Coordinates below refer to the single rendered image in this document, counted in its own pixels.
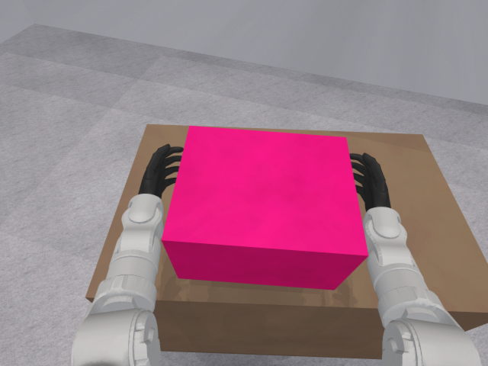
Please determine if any right robot upper arm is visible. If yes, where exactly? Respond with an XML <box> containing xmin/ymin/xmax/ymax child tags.
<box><xmin>381</xmin><ymin>318</ymin><xmax>480</xmax><ymax>366</ymax></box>

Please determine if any robot left hand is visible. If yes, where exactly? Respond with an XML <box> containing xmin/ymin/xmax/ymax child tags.
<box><xmin>138</xmin><ymin>144</ymin><xmax>184</xmax><ymax>199</ymax></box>

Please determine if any pedestal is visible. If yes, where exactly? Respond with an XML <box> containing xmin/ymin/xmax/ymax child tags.
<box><xmin>85</xmin><ymin>124</ymin><xmax>488</xmax><ymax>359</ymax></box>

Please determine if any carton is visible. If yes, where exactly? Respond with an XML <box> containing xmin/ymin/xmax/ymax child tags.
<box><xmin>162</xmin><ymin>126</ymin><xmax>368</xmax><ymax>290</ymax></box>

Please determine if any left robot upper arm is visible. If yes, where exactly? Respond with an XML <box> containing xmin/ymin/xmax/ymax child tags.
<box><xmin>73</xmin><ymin>307</ymin><xmax>161</xmax><ymax>366</ymax></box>

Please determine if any robot right forearm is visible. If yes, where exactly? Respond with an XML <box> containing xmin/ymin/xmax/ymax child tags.
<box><xmin>363</xmin><ymin>207</ymin><xmax>482</xmax><ymax>366</ymax></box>

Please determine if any robot left forearm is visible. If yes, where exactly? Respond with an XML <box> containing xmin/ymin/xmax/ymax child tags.
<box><xmin>71</xmin><ymin>194</ymin><xmax>164</xmax><ymax>366</ymax></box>

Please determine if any robot right hand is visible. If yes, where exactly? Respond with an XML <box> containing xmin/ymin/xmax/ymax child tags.
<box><xmin>349</xmin><ymin>153</ymin><xmax>391</xmax><ymax>212</ymax></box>

